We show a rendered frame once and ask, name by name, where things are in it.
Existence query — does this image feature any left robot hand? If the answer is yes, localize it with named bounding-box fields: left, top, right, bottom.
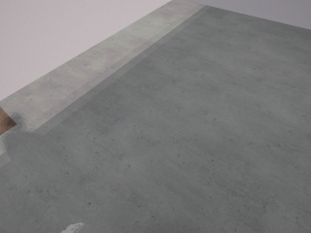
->
left=61, top=222, right=85, bottom=233

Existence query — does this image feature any cupboard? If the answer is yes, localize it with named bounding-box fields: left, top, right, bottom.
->
left=0, top=108, right=17, bottom=136

